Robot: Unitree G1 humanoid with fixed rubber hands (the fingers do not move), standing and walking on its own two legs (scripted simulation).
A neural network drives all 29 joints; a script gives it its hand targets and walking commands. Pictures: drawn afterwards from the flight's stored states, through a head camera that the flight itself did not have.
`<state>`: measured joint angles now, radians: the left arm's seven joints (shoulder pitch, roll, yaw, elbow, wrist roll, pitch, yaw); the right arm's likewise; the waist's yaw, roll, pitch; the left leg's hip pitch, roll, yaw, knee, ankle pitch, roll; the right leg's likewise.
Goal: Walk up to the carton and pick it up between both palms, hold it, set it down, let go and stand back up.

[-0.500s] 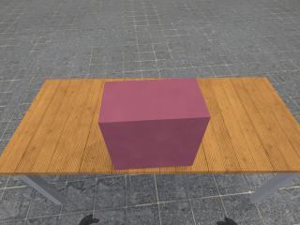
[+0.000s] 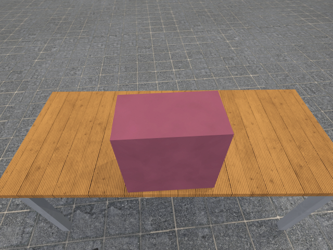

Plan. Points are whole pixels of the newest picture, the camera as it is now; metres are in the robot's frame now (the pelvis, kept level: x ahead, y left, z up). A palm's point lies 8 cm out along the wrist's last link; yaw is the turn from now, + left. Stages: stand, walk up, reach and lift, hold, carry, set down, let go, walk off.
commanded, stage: stand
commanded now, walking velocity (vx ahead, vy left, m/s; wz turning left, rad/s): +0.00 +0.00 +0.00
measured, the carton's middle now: (169, 145) +0.45 +0.02 -0.06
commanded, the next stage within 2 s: walk up in 0.42 s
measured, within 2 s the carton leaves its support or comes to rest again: neither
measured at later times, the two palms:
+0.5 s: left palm out of the picture +0.06 +0.23 -0.12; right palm out of the picture +0.06 -0.22 -0.12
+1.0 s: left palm out of the picture +0.05 +0.24 -0.12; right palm out of the picture +0.08 -0.25 -0.13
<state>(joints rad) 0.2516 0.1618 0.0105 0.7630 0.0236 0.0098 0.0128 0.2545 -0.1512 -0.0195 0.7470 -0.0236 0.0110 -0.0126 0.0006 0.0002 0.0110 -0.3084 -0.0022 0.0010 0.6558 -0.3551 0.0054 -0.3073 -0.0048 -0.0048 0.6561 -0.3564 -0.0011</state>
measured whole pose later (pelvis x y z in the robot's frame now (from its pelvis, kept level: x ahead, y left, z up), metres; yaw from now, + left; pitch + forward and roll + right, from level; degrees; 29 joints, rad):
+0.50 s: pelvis +0.01 +0.00 +0.01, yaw +0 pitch +0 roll +0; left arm 0.27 0.16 0.03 0.91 0.02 0.00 0.03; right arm 0.27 -0.14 -0.04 0.89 -0.02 0.00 -0.03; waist 0.00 0.00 0.03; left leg -0.24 -0.01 0.00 0.57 -0.33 0.01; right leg -0.24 -0.01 0.00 0.58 -0.33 0.00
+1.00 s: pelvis +0.03 -0.01 +0.00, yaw +4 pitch -2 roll -1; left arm 0.35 0.20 0.04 0.84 0.03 -0.03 0.02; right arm 0.36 -0.20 -0.06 0.83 -0.04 -0.02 -0.03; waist 0.00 0.02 0.07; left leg -0.23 0.00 -0.02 0.66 -0.39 0.00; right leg -0.17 -0.01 -0.07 0.62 -0.41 -0.02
